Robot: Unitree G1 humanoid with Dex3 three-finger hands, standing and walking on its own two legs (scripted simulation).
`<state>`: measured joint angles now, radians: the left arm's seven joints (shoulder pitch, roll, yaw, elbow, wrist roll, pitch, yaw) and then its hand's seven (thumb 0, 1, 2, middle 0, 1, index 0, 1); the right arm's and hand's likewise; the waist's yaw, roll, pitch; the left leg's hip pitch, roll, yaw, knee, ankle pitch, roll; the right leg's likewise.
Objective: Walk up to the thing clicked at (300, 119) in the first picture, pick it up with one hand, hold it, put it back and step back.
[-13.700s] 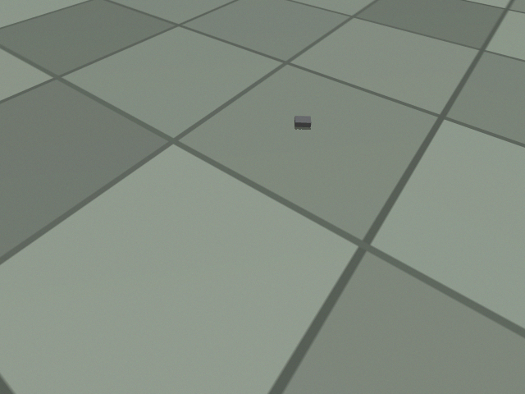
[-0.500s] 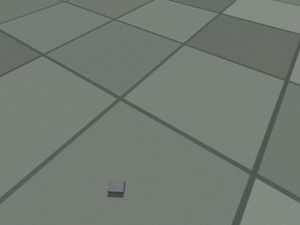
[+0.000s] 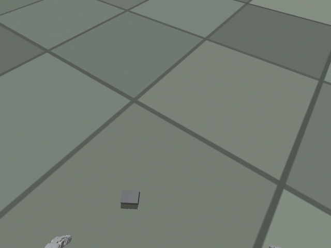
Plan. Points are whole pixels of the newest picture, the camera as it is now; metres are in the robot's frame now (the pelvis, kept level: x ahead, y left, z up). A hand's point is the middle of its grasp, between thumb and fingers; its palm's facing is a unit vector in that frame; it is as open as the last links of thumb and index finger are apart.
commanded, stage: rise first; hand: left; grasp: from above
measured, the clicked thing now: (130, 197) +0.47 +0.22 -0.76
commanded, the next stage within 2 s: none
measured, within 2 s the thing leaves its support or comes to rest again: neither
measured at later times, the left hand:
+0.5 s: hand out of the picture +0.14 +0.26 -0.20, palm faces -0.13 -0.89 -0.43, open 13.5 cm
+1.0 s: hand out of the picture +0.13 +0.26 -0.25, palm faces -0.25 -0.82 -0.51, open 14.1 cm
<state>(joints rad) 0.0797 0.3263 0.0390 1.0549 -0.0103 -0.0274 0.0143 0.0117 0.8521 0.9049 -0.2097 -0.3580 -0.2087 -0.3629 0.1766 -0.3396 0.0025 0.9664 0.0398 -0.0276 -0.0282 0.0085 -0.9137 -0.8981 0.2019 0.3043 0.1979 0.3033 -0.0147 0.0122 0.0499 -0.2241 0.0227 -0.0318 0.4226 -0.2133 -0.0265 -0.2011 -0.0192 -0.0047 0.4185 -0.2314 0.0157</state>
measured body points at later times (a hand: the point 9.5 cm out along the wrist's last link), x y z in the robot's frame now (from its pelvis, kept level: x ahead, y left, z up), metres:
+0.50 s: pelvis -0.01 +0.01 -0.06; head +0.08 +0.01 +0.38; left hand +0.15 +0.30 -0.18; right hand +0.14 -0.25 -0.16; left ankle +0.01 +0.14 -0.74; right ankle -0.01 -0.13 -0.74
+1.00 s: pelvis -0.01 +0.01 -0.12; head +0.10 +0.02 +0.31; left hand +0.15 +0.30 -0.22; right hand +0.17 -0.24 -0.21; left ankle +0.01 +0.14 -0.74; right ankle -0.01 -0.13 -0.74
